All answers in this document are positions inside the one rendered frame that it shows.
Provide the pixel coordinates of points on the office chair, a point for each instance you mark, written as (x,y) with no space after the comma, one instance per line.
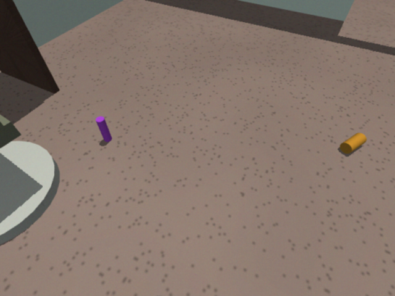
(29,179)

